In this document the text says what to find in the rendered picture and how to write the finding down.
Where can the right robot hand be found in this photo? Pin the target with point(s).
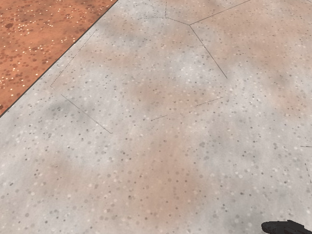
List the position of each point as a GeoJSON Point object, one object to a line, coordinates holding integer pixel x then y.
{"type": "Point", "coordinates": [284, 227]}

